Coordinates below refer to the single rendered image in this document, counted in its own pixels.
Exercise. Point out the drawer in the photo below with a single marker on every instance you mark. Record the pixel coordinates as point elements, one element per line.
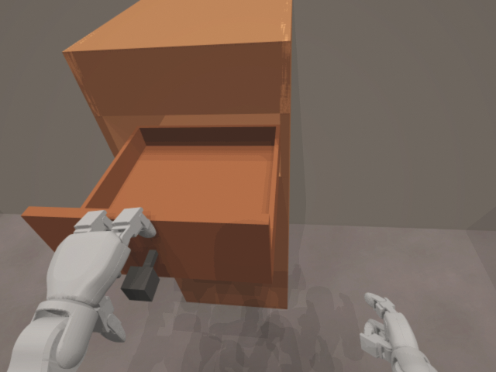
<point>209,191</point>

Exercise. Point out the robot right forearm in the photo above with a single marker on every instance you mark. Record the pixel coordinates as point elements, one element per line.
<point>408,359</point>

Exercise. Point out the robot left hand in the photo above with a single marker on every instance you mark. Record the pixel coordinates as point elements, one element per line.
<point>86,263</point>

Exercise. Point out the handle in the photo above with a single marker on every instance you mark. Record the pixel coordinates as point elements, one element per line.
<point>141,283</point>

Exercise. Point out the cabinet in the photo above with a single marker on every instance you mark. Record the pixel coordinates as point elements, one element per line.
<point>197,63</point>

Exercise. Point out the robot left forearm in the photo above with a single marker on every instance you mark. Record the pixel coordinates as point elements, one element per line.
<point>57,338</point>

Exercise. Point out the robot right hand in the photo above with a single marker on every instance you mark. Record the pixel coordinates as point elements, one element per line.
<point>380,340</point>

